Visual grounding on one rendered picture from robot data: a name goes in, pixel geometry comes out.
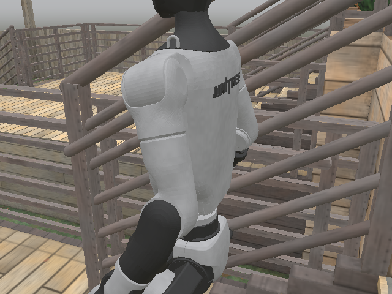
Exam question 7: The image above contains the left robot thigh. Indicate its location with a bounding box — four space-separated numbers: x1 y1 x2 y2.
142 262 203 294

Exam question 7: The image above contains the right robot forearm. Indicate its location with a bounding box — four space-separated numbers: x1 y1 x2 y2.
233 148 249 169

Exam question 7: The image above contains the robot left upper arm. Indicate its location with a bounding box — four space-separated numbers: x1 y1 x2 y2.
121 51 198 240

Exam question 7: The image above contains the left robot forearm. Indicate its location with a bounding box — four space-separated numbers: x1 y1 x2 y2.
88 200 181 294

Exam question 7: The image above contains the humanoid robot torso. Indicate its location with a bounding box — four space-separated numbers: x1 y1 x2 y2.
145 35 240 294

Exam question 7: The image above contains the robot right upper arm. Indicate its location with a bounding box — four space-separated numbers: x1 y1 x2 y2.
226 40 259 151

